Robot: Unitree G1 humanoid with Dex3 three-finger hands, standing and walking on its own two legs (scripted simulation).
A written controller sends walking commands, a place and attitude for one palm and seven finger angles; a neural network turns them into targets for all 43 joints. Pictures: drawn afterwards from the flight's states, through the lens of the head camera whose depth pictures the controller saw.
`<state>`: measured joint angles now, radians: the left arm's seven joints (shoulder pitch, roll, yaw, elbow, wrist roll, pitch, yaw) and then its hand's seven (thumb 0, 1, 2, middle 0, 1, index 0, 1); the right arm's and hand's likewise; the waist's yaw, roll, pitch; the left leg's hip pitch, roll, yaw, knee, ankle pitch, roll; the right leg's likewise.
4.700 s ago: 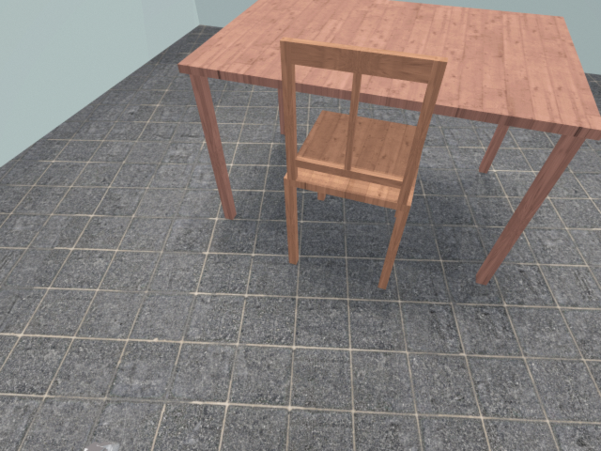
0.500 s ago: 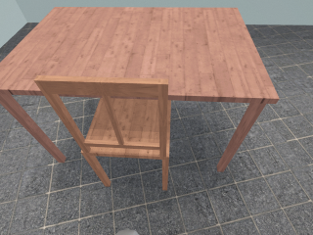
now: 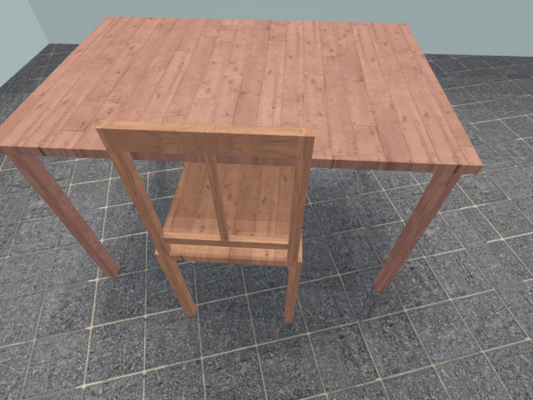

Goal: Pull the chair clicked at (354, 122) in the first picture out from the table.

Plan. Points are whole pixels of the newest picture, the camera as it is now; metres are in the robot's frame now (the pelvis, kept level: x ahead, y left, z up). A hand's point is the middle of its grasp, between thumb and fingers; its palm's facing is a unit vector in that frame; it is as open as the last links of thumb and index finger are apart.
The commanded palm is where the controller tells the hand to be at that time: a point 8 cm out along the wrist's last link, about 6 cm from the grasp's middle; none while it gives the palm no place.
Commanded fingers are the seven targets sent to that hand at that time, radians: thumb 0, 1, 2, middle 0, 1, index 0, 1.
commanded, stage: come to a stop and stand still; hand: left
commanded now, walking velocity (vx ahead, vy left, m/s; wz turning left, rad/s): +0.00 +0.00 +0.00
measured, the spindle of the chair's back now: (218, 201) +0.51 +0.15 -0.07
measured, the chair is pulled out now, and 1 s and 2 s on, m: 0.00 0.00 0.00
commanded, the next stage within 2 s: look again from close up in 1.16 s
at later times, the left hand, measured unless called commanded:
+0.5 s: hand out of the picture -0.01 +0.13 -0.17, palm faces +0.04 -0.99 -0.17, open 7.3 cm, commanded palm none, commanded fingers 0.00 0.90 0.90 -0.20 -0.30 -0.20 -0.30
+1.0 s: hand out of the picture -0.01 +0.12 -0.17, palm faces +0.05 -0.98 -0.18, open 7.3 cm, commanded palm none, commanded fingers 0.00 0.90 0.90 -0.20 -0.30 -0.20 -0.30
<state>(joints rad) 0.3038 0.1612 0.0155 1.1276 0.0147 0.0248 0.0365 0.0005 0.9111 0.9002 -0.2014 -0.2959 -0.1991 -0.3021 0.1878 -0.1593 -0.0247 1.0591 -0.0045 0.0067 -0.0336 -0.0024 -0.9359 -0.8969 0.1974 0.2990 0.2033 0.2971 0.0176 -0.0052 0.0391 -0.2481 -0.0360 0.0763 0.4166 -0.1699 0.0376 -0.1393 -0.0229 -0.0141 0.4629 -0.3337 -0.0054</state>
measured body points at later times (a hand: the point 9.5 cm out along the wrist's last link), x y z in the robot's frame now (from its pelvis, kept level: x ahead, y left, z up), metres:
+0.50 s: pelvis +0.00 -0.02 +0.00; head +0.01 -0.03 +0.45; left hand -0.01 +0.19 -0.16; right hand -0.04 -0.22 -0.16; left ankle +0.03 +0.10 -0.74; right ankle -0.05 -0.11 -0.74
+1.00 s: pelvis +0.03 -0.04 +0.00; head +0.04 -0.04 +0.45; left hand -0.01 +0.17 -0.16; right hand +0.03 -0.26 -0.16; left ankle +0.03 +0.10 -0.74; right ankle -0.05 -0.11 -0.74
